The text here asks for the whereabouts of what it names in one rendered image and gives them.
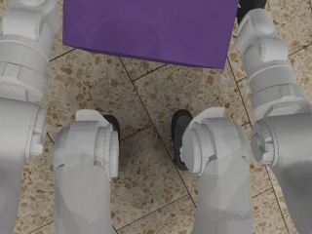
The robot right hand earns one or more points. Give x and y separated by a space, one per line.
247 5

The carton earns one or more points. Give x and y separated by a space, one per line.
191 33

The robot left thigh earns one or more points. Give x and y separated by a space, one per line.
82 187

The right robot upper arm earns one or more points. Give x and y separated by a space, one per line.
284 144

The robot left forearm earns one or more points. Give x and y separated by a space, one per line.
27 33

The left robot shin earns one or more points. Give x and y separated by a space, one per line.
61 139

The robot right forearm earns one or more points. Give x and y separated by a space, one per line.
268 68

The left robot upper arm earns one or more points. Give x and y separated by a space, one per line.
23 131

